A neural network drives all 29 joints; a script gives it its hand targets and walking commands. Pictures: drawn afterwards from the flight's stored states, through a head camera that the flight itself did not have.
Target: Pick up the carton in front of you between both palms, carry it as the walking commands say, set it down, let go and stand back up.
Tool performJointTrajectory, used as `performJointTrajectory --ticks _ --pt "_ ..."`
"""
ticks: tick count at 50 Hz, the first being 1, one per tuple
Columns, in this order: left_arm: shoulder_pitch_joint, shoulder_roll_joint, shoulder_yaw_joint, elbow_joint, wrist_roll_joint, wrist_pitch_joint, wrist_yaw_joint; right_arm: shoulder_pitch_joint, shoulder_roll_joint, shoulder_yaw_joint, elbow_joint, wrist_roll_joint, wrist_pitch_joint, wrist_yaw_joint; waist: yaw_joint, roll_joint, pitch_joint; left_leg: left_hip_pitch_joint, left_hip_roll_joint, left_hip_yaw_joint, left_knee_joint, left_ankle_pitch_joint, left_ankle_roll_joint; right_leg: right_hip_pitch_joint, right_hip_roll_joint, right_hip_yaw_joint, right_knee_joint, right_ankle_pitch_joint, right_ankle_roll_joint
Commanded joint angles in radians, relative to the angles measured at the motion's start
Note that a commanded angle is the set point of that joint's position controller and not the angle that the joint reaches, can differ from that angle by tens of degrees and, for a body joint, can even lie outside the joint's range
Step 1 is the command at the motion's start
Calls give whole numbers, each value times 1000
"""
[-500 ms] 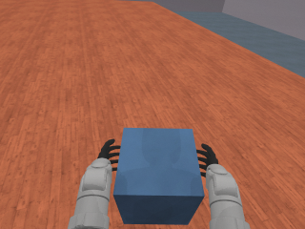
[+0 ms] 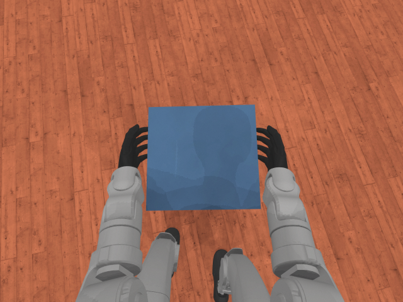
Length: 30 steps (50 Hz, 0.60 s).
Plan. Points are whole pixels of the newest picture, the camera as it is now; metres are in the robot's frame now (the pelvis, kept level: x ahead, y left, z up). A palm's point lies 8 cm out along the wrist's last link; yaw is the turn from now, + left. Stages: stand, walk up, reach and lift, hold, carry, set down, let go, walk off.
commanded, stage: set down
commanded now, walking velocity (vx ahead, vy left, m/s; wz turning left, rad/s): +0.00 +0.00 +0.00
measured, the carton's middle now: (203, 164) +0.40 +0.04 -0.17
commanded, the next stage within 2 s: none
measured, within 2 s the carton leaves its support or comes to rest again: neither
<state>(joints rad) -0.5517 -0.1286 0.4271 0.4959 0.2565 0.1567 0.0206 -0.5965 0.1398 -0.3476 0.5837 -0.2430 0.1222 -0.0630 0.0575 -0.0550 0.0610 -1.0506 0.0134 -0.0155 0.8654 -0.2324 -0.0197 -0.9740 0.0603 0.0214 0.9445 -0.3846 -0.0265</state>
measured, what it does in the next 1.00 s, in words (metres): lowers itself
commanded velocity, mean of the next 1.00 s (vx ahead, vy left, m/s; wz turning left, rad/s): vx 0.00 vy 0.00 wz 0.00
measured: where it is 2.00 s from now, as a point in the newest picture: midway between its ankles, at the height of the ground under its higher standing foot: (193, 274)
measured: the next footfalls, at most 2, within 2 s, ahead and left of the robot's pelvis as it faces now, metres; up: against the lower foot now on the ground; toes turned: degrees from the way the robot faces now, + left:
none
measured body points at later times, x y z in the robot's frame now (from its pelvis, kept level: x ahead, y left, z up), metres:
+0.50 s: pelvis -0.02 +0.01 -0.12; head +0.25 +0.02 +0.24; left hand +0.42 +0.20 -0.22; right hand +0.47 -0.09 -0.22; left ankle +0.09 +0.13 -0.67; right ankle +0.02 -0.10 -0.67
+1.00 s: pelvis -0.05 +0.01 -0.23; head +0.29 +0.01 +0.06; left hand +0.44 +0.21 -0.37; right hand +0.52 -0.08 -0.36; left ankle +0.09 +0.13 -0.67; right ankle +0.02 -0.10 -0.67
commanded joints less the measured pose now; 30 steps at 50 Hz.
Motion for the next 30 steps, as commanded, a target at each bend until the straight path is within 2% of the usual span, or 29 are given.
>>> performJointTrajectory --ticks 1,4,7,9,13,17,25,30 --pt "-561 -757 -624 -62 -133 -53 -209 -529 827 603 -65 121 -46 157 35 10 -1139 466 -144 -1 192 468 16 207 74 94 26 533 56" --pt "-592 -765 -595 -38 -124 -8 -231 -553 853 574 -26 107 7 156 47 11 -1070 269 -148 21 216 316 7 171 80 90 60 428 65" --pt "-602 -791 -494 70 -82 54 -256 -605 865 521 49 86 68 185 63 -14 -909 133 -149 33 233 155 16 21 88 77 60 226 66" --pt "-637 -802 -440 101 -61 82 -268 -653 863 488 82 75 93 211 69 -27 -876 86 -147 36 258 114 21 -61 90 68 77 155 61" --pt "-698 -827 -396 126 -50 109 -274 -705 848 434 135 61 110 241 63 -38 -903 34 -147 41 320 137 17 -192 99 48 147 150 50" --pt "-762 -835 -407 115 -65 111 -260 -760 805 409 163 63 102 254 60 -24 -982 1 -149 45 393 182 0 -313 112 28 234 155 41" --pt "-912 -858 -507 16 -145 109 -180 -907 734 465 143 131 92 257 56 23 -1251 41 -148 47 545 292 -39 -496 141 -16 417 164 33" --pt "-997 -848 -509 -7 -164 126 -140 -979 700 463 174 150 113 275 60 27 -1277 24 -147 51 606 250 -49 -608 151 -35 495 93 28"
